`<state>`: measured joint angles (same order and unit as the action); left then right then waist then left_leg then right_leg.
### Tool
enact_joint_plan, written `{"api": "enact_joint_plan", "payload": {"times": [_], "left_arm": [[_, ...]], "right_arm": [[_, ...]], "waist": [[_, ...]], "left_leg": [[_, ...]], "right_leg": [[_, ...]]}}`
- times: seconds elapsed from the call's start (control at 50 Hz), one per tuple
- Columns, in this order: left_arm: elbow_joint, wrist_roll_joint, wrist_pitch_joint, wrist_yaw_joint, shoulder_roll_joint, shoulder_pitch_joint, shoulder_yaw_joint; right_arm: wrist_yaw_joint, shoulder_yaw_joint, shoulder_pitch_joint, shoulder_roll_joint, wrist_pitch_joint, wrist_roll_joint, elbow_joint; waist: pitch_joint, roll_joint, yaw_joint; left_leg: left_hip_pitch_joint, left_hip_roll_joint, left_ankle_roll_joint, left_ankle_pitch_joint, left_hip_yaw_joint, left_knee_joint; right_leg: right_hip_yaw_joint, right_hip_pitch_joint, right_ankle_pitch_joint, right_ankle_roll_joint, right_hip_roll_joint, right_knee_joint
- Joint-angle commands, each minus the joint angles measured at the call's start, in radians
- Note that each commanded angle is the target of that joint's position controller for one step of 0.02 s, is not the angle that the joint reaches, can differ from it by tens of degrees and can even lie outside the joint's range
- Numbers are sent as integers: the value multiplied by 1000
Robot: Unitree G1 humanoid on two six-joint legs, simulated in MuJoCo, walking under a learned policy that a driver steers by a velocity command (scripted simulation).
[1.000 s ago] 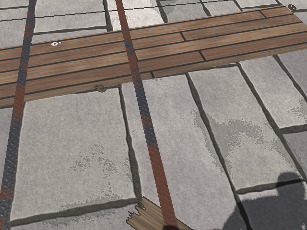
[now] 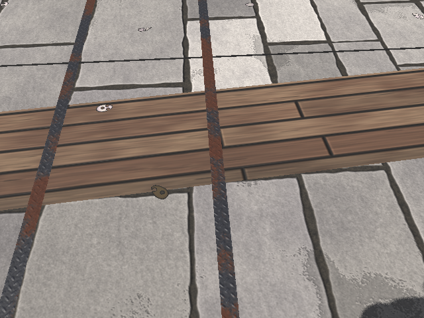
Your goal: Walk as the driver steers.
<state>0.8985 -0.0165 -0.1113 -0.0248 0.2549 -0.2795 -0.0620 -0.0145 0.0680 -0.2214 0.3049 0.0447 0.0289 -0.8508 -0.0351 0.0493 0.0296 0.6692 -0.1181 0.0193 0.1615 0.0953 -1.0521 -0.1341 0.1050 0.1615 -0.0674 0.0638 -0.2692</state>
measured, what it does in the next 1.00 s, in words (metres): walks ahead, turning left: left foot, then right foot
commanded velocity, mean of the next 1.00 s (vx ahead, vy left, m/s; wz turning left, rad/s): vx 0.50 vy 0.00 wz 0.33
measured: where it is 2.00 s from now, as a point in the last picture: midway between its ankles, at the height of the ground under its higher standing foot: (179, 225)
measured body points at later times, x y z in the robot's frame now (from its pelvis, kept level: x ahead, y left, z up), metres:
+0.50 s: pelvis +0.29 +0.08 +0.00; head +0.32 +0.10 +0.45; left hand +0.37 +0.39 -0.11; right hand +0.45 -0.16 -0.11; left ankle +0.29 +0.15 -0.75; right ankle +0.36 -0.09 -0.66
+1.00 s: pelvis +0.60 +0.10 +0.00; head +0.62 +0.10 +0.45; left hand +0.58 +0.38 -0.12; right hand +0.80 -0.12 -0.12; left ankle +0.55 +0.24 -0.67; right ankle +0.65 +0.03 -0.75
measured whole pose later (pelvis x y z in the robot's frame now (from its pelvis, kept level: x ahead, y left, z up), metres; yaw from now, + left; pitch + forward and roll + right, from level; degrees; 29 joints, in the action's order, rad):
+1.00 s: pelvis +0.60 +0.10 +0.00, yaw +20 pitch +1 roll -1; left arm 0.82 -0.01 -0.10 -0.03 0.27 -0.28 -0.04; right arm 0.00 0.05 -0.26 0.29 0.06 0.01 -0.73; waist -0.02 0.04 0.02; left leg 0.55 -0.07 0.02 0.31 0.04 -1.10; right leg -0.04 0.24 0.17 -0.07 0.06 -0.38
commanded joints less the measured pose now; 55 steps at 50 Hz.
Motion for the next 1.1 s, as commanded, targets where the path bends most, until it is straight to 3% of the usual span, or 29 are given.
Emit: {"api": "enact_joint_plan", "payload": {"times": [0.02,0.1,0.18,0.24,0.26,0.28,0.3,0.32,0.34,0.36,0.38,0.4,0.44,0.48,0.58,0.66,0.72,0.76,0.78,0.8,0.82,0.84,0.86,0.88,0.9,0.94,0.98,1.04,1.1], "left_arm": [[-64,-3,-21,17,133,85,-25],[-46,7,-7,31,164,29,-28],[-20,23,32,35,187,-43,-38],[-37,30,59,46,226,-12,-49],[-45,29,69,51,237,0,-51],[-54,32,74,56,234,17,-48],[-76,15,64,57,194,-3,-30],[-124,-5,29,35,47,-94,14],[-137,32,-14,18,138,21,0],[-170,63,-35,10,171,108,-9],[-171,52,-45,15,158,120,-5],[-162,28,-43,22,163,119,-12],[-156,17,-16,19,165,73,-20],[-155,7,6,20,135,63,-14],[-200,9,6,14,89,228,8],[-233,25,-5,-2,105,327,8],[-247,23,-15,-15,130,329,0],[-233,22,-19,-17,152,257,-11],[-202,20,-20,-12,177,149,-27],[-172,9,-20,-7,220,-4,-42],[-156,-3,-16,-3,303,-130,-63],[-124,22,-8,-12,258,-177,-54],[-135,38,-4,-10,195,-120,-34],[-150,29,4,-4,166,-50,-24],[-155,16,8,-5,149,6,-15],[-159,3,3,-6,120,49,-3],[-145,13,-4,-4,132,42,-6],[-125,16,-2,7,166,24,-15],[-105,20,15,18,171,2,-14]], "right_arm": [[8,11,-30,42,7,-6,46],[36,-8,118,8,18,-11,102],[66,-16,219,6,18,-8,182],[80,5,166,51,11,-5,211],[79,24,72,85,8,-4,198],[69,56,-86,138,6,-1,162],[45,91,-236,230,-6,0,133],[42,97,-197,306,1,1,145],[46,71,-230,218,12,-10,168],[46,59,-194,172,21,-17,163],[46,52,-130,148,26,-12,172],[44,43,-63,119,27,-15,189],[37,31,-9,92,28,-29,217],[27,32,-18,103,33,-22,211],[6,33,-84,124,30,-18,173],[9,34,-151,134,29,-13,133],[3,38,-170,138,17,-14,112],[-1,41,-150,147,8,-15,111],[-1,37,-132,140,3,-17,116],[-1,21,-126,108,1,-27,132],[1,-2,-247,34,14,-28,145],[5,-10,-275,31,29,-12,136],[10,9,-179,117,37,8,149],[12,9,-82,127,41,9,175],[12,9,-31,116,43,-8,187],[12,13,-62,92,33,-19,177],[10,7,-89,60,22,-20,167],[5,-1,-6,43,22,-30,195],[13,-14,72,5,36,-34,207]], "waist": [[-25,-93,-39],[-59,-62,24],[-80,-61,55],[-3,-119,-6],[59,-136,-62],[143,-120,-150],[246,-1,-202],[331,218,-72],[406,94,-152],[267,51,-158],[178,-39,-110],[121,-61,-69],[100,-33,-16],[82,-29,-6],[35,10,-74],[-3,28,-119],[-11,41,-103],[19,64,-58],[87,54,1],[221,18,69],[381,-190,52],[432,-353,58],[273,-229,75],[160,-143,64],[72,-91,35],[46,-126,-19],[49,-138,-36],[20,-109,-26],[30,-113,0]], "left_leg": [[10,-21,-12,-181,39,122],[4,-6,-5,-288,-57,327],[88,14,26,-171,-108,419],[-56,97,77,-12,-192,429],[-182,140,102,27,-215,428],[-414,181,140,-25,-211,494],[-729,51,204,-34,15,516],[-1038,-181,392,124,591,621],[-1090,-216,396,165,719,733],[-998,-187,347,84,564,748],[-847,-142,313,-19,440,748],[-711,-103,291,-125,350,762],[-579,-72,288,-238,277,807],[-504,-55,289,-331,197,835],[-450,25,212,-275,50,850],[-536,-31,199,-155,101,833],[-672,-94,183,-229,148,768],[-709,-94,159,-419,144,688],[-697,-50,138,-570,109,563],[-585,3,106,-507,67,347],[-238,146,31,-129,3,-28],[-12,218,6,413,49,-221],[97,149,14,374,79,-295],[107,95,22,283,33,-269],[80,56,21,215,6,-197],[-21,9,14,141,2,-102],[-44,-2,-3,118,-19,-42],[2,-10,-35,-5,-40,117],[-109,39,-39,-185,-90,352]], "right_leg": [[105,64,-155,-121,-278,187],[14,-13,-204,-101,-285,189],[-19,-208,-334,-92,-342,101],[-61,-263,-783,-58,-351,-80],[-74,-250,-915,-45,-341,-222],[-97,-161,-895,-14,-305,-434],[-99,90,-568,31,-259,-745],[25,536,393,87,-29,-1068],[228,649,426,65,-39,-1150],[231,718,333,41,-85,-1121],[225,688,248,33,-130,-1030],[218,624,204,42,-159,-944],[219,525,156,66,-186,-873],[189,507,106,101,-190,-793],[149,457,-241,127,-150,-419],[156,464,-307,98,-123,-282],[168,506,-195,51,-117,-231],[140,414,-109,16,-88,-214],[110,260,-127,-11,-60,-190],[184,-2,-179,-63,-143,-239],[561,-389,-89,-206,-369,-237],[900,-501,140,-275,-460,-62],[823,-399,298,-224,-436,-28],[681,-251,277,-184,-397,-11],[582,-101,175,-171,-356,20],[473,30,19,-159,-297,66],[397,67,-91,-174,-280,98],[304,64,-308,-177,-269,117],[167,78,-562,-121,-199,71]]}}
